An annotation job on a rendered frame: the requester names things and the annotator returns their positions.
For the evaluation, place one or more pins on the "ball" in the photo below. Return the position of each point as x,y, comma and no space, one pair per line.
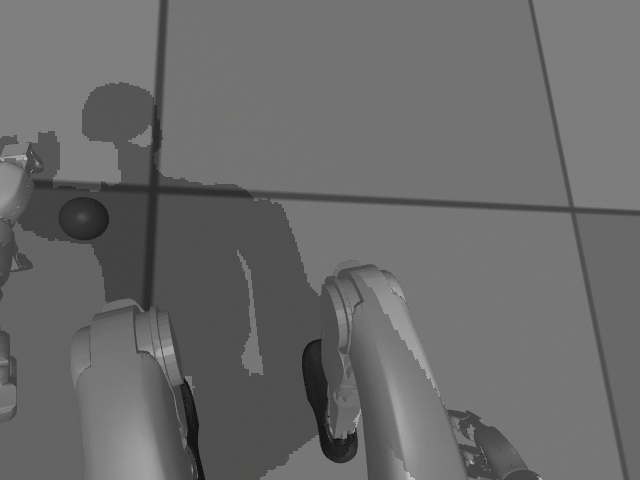
83,218

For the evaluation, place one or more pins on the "right robot foot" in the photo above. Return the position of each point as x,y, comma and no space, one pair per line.
336,450

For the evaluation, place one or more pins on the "left robot foot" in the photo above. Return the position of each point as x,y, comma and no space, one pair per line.
193,428

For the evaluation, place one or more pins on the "right robot hand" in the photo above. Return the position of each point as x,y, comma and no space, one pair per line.
494,458

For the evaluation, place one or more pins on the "left robot arm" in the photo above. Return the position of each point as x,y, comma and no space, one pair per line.
8,369

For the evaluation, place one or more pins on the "left robot hand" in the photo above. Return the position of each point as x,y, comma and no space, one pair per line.
16,189

